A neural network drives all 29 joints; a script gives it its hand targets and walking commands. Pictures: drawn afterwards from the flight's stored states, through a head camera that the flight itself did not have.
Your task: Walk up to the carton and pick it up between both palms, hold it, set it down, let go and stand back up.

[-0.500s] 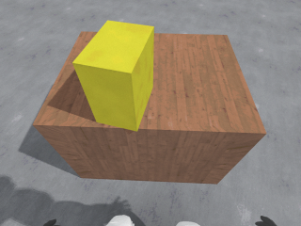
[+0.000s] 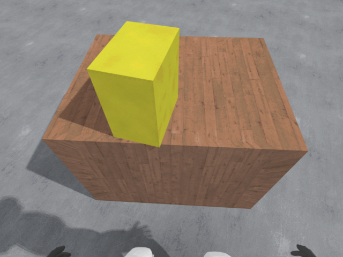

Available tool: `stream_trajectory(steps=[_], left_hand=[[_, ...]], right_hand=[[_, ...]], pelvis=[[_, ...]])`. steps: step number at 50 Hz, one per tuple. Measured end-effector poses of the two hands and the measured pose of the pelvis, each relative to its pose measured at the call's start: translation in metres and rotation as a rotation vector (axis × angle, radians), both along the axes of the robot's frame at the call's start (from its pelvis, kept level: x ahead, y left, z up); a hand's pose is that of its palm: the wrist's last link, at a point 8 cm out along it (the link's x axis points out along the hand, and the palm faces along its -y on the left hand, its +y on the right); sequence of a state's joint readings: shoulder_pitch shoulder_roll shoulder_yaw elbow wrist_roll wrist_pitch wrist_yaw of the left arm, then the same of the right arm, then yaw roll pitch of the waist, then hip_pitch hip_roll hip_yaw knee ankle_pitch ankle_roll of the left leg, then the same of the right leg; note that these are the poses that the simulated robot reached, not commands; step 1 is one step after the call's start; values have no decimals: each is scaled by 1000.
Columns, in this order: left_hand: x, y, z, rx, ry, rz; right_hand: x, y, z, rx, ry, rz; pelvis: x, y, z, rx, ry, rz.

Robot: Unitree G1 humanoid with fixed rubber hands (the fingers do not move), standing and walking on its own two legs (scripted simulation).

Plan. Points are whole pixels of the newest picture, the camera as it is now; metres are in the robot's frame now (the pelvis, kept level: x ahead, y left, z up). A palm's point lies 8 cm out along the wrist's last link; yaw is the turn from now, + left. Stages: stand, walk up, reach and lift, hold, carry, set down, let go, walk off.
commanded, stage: walk up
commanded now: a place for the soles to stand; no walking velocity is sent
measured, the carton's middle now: (143, 86) +0.58 +0.10 +0.02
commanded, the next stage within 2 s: none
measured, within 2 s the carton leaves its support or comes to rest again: neither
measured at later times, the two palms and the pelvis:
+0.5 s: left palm out of the picture +0.05 +0.33 -0.08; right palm out of the picture +0.10 -0.28 -0.10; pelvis +0.01 +0.02 +0.00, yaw +1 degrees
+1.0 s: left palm (31, 232) +0.19 +0.37 -0.10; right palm (283, 223) +0.19 -0.24 -0.06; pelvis +0.11 +0.07 +0.01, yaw +1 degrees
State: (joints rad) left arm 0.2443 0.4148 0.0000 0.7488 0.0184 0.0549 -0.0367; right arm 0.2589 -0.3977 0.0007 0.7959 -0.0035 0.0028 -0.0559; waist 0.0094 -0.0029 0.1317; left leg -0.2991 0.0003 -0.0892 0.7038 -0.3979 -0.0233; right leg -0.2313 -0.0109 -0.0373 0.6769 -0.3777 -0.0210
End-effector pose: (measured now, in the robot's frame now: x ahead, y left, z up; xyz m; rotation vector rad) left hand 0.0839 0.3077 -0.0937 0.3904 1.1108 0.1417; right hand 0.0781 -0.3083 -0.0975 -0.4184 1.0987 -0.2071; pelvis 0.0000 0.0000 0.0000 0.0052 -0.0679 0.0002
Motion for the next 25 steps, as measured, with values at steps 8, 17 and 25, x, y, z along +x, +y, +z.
stream_trajectory(steps=[8, 17, 25], left_hand=[[4, -1, -4, -15, -18, -3], [-12, -14, -2, -7, 20, 2], [-30, 20, 11, 23, 19, 23]], right_hand=[[-1, -3, 9, -26, -22, 16], [-7, -15, 3, -7, 4, -4], [17, 25, -2, 66, -5, 44]], pelvis=[[-4, 0, 0, 4, -7, 3], [-6, -13, 1, 8, 1, -4], [9, 16, 4, -7, -5, 11]])
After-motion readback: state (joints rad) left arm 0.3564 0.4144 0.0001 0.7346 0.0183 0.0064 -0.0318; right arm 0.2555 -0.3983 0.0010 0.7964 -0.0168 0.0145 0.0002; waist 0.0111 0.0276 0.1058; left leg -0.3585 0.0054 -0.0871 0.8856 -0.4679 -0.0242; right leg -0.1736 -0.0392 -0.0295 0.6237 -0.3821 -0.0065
